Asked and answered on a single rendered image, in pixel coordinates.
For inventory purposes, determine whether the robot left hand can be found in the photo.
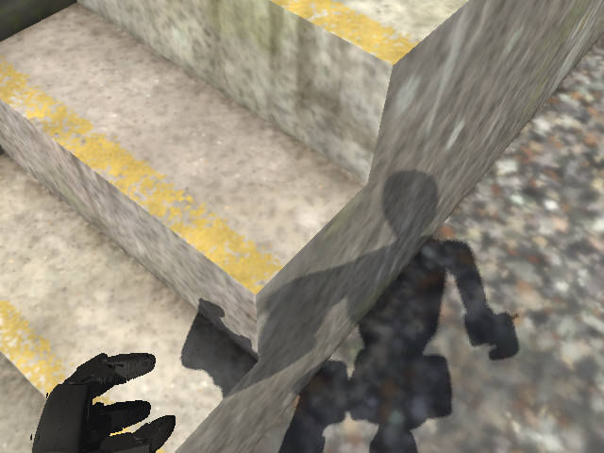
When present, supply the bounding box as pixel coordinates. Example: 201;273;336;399
30;353;176;453

